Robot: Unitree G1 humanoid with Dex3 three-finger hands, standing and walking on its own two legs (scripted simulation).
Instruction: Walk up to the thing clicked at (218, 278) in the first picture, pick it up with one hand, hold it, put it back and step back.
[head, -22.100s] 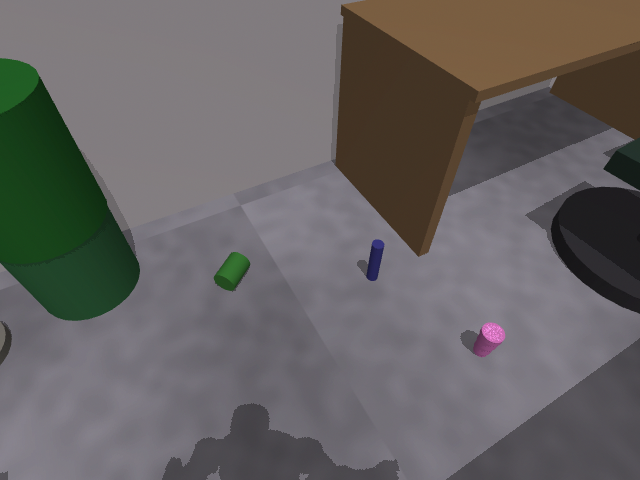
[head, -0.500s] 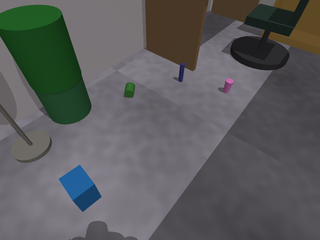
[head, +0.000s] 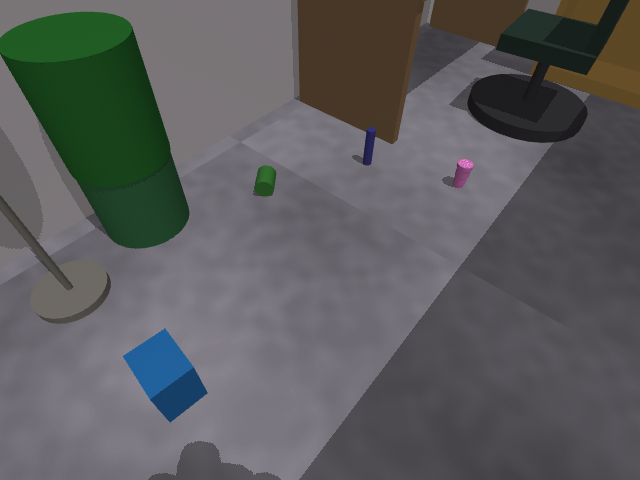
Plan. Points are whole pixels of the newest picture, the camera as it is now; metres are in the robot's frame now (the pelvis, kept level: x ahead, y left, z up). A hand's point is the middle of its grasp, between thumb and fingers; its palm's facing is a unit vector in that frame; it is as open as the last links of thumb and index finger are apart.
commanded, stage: stand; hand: left
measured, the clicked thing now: (265, 180) +1.49 +0.22 -0.74
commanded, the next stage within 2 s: walk up in 0.76 s
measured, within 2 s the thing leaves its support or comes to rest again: neither
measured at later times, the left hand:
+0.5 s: hand out of the picture +0.07 +0.25 -0.16, palm faces -0.04 -0.94 -0.34, open 7.4 cm
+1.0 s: hand out of the picture +0.12 +0.25 -0.14, palm faces -0.09 -0.92 -0.39, open 7.4 cm
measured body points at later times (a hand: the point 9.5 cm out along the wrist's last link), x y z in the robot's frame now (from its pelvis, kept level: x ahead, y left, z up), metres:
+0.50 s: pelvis +0.00 +0.00 +0.00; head +0.01 +0.00 +0.45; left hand +0.08 +0.30 -0.13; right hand +0.07 -0.30 -0.13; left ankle -0.02 +0.12 -0.75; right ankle +0.00 -0.14 -0.75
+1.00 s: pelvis +0.04 -0.03 -0.01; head +0.04 -0.04 +0.44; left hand +0.13 +0.30 -0.12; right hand +0.06 -0.37 -0.14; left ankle -0.02 +0.12 -0.75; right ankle +0.09 -0.17 -0.74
